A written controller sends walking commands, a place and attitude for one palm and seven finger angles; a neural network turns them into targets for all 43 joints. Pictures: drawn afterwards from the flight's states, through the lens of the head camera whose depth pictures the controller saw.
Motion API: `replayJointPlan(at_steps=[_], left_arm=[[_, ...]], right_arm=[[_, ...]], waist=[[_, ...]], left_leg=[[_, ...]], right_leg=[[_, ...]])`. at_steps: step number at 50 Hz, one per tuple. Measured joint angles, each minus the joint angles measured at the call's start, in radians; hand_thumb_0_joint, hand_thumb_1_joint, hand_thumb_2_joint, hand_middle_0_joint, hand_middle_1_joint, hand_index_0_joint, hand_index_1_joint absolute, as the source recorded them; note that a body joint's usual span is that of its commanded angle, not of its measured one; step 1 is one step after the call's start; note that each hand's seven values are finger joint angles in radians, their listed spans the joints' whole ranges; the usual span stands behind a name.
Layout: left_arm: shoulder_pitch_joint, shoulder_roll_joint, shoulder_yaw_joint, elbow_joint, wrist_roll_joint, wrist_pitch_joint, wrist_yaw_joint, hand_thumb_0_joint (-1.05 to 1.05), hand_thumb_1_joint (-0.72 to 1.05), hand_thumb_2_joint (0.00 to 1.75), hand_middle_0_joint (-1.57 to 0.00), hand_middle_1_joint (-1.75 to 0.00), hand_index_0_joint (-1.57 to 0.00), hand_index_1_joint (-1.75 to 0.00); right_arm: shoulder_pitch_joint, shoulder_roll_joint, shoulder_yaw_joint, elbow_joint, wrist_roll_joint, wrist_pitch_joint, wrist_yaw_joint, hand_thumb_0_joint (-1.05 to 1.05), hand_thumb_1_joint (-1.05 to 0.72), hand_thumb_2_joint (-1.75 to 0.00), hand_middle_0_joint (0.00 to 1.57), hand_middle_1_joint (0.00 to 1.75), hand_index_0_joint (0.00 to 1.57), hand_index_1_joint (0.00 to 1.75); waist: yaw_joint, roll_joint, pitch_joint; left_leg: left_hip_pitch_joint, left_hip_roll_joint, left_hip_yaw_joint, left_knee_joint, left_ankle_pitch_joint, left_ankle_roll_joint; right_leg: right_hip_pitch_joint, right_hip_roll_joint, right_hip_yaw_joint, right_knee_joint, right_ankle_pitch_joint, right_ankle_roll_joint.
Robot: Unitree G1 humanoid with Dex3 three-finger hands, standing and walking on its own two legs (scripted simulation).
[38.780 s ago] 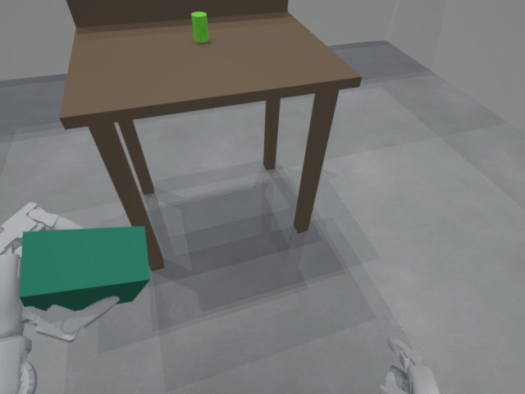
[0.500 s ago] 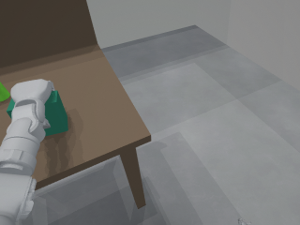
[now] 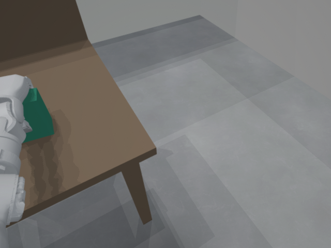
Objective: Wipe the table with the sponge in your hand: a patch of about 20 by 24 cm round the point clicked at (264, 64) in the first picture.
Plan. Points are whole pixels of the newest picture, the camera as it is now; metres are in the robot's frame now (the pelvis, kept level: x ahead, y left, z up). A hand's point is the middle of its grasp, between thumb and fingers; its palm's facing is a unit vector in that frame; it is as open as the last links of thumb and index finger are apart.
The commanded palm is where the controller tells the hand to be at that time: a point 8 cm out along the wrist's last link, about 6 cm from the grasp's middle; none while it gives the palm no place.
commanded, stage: wipe forward along the middle lane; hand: left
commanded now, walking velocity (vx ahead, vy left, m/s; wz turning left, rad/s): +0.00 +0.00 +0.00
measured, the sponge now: (23, 123) +0.40 +0.38 +0.08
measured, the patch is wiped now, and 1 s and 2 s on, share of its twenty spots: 1.00 1.00 1.00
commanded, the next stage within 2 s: slide back across to the first lane in 0.06 s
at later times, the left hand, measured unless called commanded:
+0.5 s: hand (5, 105) +0.41 +0.40 +0.12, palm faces -0.05 -0.01 -1.00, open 10.3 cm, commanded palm +0.39 +0.42 +0.17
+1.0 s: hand out of the picture +0.39 +0.46 +0.12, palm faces -0.11 +0.01 -0.99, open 10.3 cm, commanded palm +0.37 +0.45 +0.18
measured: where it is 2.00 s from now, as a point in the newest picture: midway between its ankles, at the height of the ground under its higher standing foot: outside the picture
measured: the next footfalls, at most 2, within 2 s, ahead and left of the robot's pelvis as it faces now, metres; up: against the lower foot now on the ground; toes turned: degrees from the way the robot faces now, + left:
none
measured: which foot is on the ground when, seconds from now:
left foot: down 0.00-1.00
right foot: down 0.00-1.00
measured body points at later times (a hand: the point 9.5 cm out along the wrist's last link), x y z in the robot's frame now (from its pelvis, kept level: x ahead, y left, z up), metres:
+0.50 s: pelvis +0.01 +0.01 +0.00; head +0.04 +0.01 +0.45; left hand +0.41 +0.40 +0.18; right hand +0.07 -0.26 -0.13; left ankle +0.00 +0.10 -0.73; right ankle -0.03 -0.11 -0.73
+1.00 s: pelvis +0.01 +0.03 +0.00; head +0.07 +0.04 +0.45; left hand +0.40 +0.45 +0.18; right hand +0.10 -0.25 -0.12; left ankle +0.00 +0.11 -0.73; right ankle -0.03 -0.11 -0.73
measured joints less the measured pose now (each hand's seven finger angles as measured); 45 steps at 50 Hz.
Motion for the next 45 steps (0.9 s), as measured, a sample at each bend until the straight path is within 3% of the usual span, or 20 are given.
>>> replayJointPlan(at_steps=[10, 15, 24, 31, 38, 45], left_arm=[[-0.019, 0.039, 0.029, 0.035, 0.028, -0.041, 0.001, 0.02, -0.54, 1.06, -0.72, -1.32, -0.75, -1.32], [0.027, 0.036, 0.069, 0.010, 0.018, -0.065, 0.023, 0.01, -0.54, 1.06, -0.72, -1.32, -0.75, -1.32], [0.040, 0.045, 0.111, 0.017, 0.020, -0.053, 0.038, 0.01, -0.53, 1.06, -0.71, -1.33, -0.73, -1.33], [0.033, 0.095, 0.116, 0.031, 0.040, -0.049, -0.012, 0.01, -0.53, 1.06, -0.70, -1.34, -0.73, -1.34], [0.052, 0.126, 0.127, -0.010, 0.040, -0.121, -0.067, 0.00, -0.53, 1.06, -0.70, -1.34, -0.73, -1.34], [0.049, 0.145, 0.146, -0.032, 0.048, -0.175, -0.073, 0.00, -0.53, 1.06, -0.70, -1.34, -0.73, -1.33]], right_arm=[[0.037, -0.012, -0.017, -0.010, -0.006, 0.006, 0.008, 0.00, -0.90, -0.90, 0.20, 0.30, 0.20, 0.30], [0.053, -0.009, -0.024, -0.008, -0.005, 0.017, 0.015, 0.00, -0.90, -0.90, 0.20, 0.30, 0.20, 0.30], [0.023, 0.010, -0.009, -0.009, 0.001, 0.029, 0.019, 0.00, -0.90, -0.90, 0.20, 0.30, 0.20, 0.30], [-0.002, 0.009, -0.004, -0.030, -0.001, 0.030, 0.011, 0.00, -0.90, -0.90, 0.20, 0.30, 0.20, 0.30], [0.001, -0.001, -0.014, -0.044, -0.003, 0.032, -0.002, 0.00, -0.90, -0.90, 0.20, 0.30, 0.20, 0.30], [0.003, -0.005, -0.024, -0.051, -0.007, 0.039, 0.000, 0.00, -0.90, -0.90, 0.20, 0.30, 0.20, 0.30]], waist=[[-0.011, 0.004, -0.014], [-0.006, 0.010, -0.025], [-0.009, 0.005, -0.015], [-0.001, 0.003, -0.003], [0.020, -0.003, 0.005], [0.030, -0.009, 0.014]], left_leg=[[-0.045, 0.007, 0.010, 0.028, -0.016, 0.005], [-0.039, 0.007, 0.020, 0.033, -0.026, 0.010], [-0.005, 0.003, 0.024, 0.019, -0.025, 0.017], [0.007, -0.003, 0.024, 0.003, -0.019, 0.024], [0.009, -0.013, 0.016, 0.001, -0.021, 0.032], [-0.011, -0.020, 0.011, 0.010, -0.022, 0.037]], right_leg=[[-0.040, 0.006, 0.010, 0.010, -0.003, 0.004], [-0.035, 0.006, 0.020, 0.011, -0.006, 0.009], [0.001, 0.001, 0.025, -0.010, -0.002, 0.015], [0.019, -0.004, 0.025, -0.038, 0.010, 0.022], [0.031, -0.014, 0.017, -0.051, 0.009, 0.029], [0.016, -0.019, 0.010, -0.048, 0.007, 0.030]])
